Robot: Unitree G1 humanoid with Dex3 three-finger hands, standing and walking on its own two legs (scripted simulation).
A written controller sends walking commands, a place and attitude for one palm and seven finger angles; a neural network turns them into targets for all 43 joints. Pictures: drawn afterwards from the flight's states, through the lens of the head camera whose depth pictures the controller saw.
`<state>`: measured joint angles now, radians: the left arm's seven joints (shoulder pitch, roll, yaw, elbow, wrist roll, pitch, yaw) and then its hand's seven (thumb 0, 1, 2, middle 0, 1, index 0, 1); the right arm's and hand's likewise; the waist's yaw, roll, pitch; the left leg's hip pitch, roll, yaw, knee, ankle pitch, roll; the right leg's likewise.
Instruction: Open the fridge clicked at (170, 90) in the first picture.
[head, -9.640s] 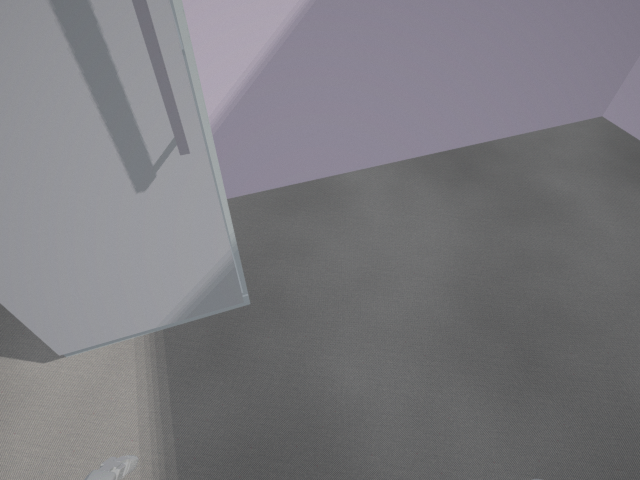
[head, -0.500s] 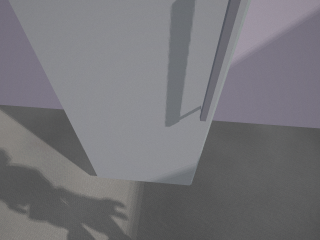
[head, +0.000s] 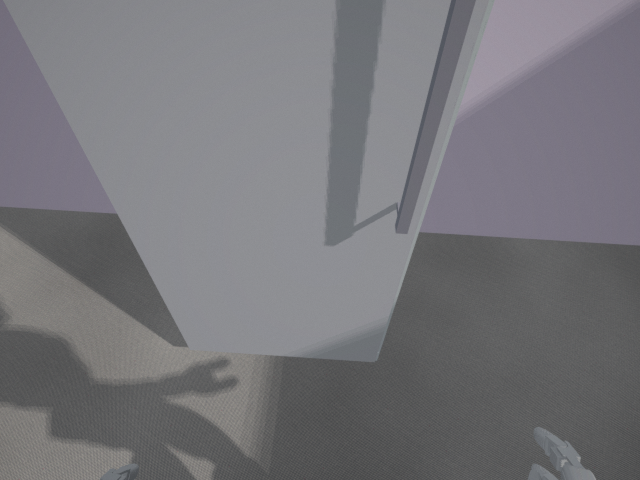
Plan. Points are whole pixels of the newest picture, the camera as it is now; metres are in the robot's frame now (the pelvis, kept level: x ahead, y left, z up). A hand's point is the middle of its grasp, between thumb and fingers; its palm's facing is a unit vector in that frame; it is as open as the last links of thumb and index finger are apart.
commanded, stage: raise the hand to about handle height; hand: right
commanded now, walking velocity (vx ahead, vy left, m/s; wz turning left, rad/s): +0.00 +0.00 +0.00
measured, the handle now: (431, 100) +0.53 -0.12 +0.22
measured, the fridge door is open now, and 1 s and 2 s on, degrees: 0 0 0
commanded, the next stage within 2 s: move the hooked fingers beside the handle in 2.00 s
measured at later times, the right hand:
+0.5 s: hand (566, 439) +0.18 -0.26 +0.02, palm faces +0.07 +1.00 -0.04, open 9.7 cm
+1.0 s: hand (611, 370) +0.22 -0.28 +0.10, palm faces +0.07 +0.99 -0.07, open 12.6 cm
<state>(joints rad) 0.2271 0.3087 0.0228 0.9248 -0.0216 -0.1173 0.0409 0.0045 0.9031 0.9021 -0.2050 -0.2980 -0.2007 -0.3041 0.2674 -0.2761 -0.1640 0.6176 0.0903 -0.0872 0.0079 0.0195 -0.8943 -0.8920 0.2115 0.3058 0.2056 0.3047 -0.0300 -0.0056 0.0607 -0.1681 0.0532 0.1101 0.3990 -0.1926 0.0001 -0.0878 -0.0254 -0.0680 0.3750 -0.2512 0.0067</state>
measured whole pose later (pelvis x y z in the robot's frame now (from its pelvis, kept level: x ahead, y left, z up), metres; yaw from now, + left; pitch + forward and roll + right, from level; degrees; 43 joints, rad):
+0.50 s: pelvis -0.03 +0.00 -0.06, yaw -1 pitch +7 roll +2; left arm 0.21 0.26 -0.01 0.61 -0.03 -0.30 0.07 0.01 0.90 0.90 -0.21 -0.30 -0.20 -0.30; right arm 0.27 -0.31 -0.38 0.11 0.41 -0.38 0.50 0.02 -0.40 -0.69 0.24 0.62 0.23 0.62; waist -0.05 -0.01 -0.05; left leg -0.62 0.06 0.15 0.89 -0.39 0.01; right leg -0.60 -0.06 0.00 0.97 -0.49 0.01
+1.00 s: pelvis -0.02 -0.02 -0.02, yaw -1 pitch +1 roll +2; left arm 0.26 0.25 -0.06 0.62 -0.05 -0.32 0.11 0.01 0.90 0.90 -0.21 -0.30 -0.20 -0.30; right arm 0.15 -0.38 -0.40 0.02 0.36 -0.07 0.40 0.00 0.18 -0.44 0.28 0.99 0.28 0.99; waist -0.05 -0.03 -0.03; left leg -0.36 0.06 0.12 0.63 -0.28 -0.02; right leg -0.33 -0.03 -0.04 0.71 -0.39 -0.02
